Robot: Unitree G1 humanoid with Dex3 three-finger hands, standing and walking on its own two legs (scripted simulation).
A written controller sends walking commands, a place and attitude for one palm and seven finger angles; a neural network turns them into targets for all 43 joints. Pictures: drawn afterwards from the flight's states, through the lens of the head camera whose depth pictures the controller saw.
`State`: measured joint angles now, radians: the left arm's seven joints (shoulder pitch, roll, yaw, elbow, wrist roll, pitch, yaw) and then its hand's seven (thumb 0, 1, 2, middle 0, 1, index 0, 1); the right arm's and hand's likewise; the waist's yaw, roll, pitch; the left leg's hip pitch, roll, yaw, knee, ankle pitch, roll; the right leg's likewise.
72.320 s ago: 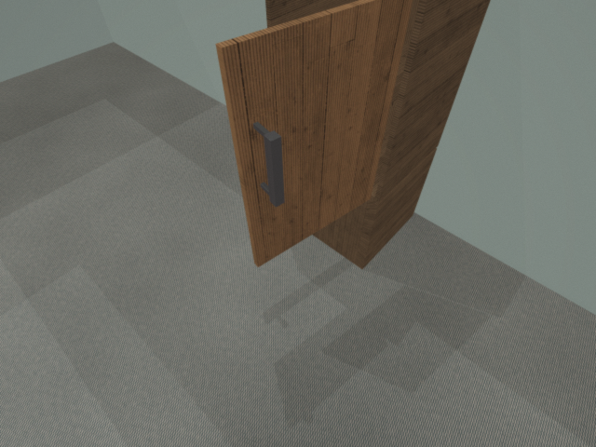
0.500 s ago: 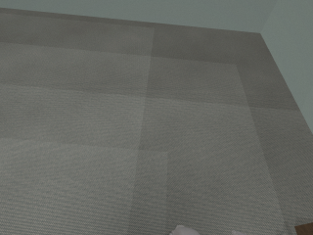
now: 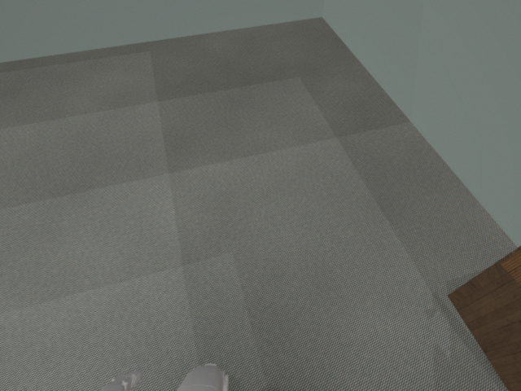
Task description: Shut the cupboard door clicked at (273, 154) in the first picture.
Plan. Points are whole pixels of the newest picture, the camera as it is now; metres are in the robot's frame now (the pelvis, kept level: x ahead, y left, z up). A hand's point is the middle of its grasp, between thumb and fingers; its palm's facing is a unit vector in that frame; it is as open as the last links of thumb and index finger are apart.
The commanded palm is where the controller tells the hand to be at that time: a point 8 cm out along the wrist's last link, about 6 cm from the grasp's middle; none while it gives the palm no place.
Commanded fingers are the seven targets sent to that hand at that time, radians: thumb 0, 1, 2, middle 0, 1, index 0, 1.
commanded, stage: turn to face it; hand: left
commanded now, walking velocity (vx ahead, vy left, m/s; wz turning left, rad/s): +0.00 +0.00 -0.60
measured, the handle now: out of the picture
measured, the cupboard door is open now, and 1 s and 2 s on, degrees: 9 9 9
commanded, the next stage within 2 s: take the last steps up to it in 1.72 s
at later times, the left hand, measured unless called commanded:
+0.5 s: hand (170, 354) +0.19 +0.17 -0.15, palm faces -0.32 -0.91 -0.26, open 7.4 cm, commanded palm none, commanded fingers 0.00 0.90 0.90 -0.20 -0.30 -0.20 -0.30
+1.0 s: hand (190, 341) +0.22 +0.15 -0.17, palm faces -0.54 -0.82 -0.20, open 7.4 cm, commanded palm none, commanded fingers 0.00 0.90 0.90 -0.20 -0.30 -0.20 -0.30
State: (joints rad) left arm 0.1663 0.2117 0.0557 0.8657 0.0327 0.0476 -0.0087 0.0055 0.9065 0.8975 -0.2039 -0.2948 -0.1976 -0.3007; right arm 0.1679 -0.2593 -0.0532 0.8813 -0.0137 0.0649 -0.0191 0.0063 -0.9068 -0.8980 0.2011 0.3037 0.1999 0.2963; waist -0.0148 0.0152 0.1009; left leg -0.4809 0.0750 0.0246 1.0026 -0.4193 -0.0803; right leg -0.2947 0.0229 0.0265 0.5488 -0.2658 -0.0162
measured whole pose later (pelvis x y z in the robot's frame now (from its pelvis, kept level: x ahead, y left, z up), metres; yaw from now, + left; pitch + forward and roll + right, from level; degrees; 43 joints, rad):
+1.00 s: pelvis +0.02 +0.02 +0.01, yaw -36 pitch +1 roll -2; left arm 0.17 0.26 0.10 0.90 0.03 0.08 -0.04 0.01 0.91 0.90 -0.20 -0.29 -0.20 -0.30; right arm 0.21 -0.20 0.00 0.86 -0.03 0.01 -0.03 0.00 -0.90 -0.90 0.21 0.30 0.20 0.30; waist 0.01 -0.03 0.09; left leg -0.27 0.10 0.12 0.53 -0.28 0.00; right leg -0.49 0.02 -0.01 1.10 -0.47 0.05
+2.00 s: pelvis +0.03 -0.04 -0.01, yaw -63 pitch +1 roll -1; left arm 0.18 0.22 0.07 0.95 0.03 0.03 -0.03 0.01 0.91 0.90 -0.20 -0.29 -0.19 -0.30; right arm 0.29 -0.22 -0.03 0.99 -0.03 0.04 -0.02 0.00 -0.90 -0.90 0.21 0.30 0.21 0.30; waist -0.02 0.04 0.04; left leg -0.29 0.12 0.12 0.70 -0.46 -0.03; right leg -0.23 0.02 -0.06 0.54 -0.35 -0.03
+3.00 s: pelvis +0.08 -0.26 +0.01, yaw -65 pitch +0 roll +0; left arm 0.14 0.16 0.05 1.00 0.04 0.01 0.04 0.00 0.92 0.90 -0.21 -0.30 -0.20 -0.30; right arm 0.15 -0.21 -0.06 0.99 -0.01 0.07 -0.02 0.00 -0.91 -0.90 0.20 0.30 0.20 0.30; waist 0.01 0.00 0.08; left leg -0.43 0.00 0.02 0.93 -0.46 -0.05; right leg -0.29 -0.06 -0.11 0.48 -0.19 -0.01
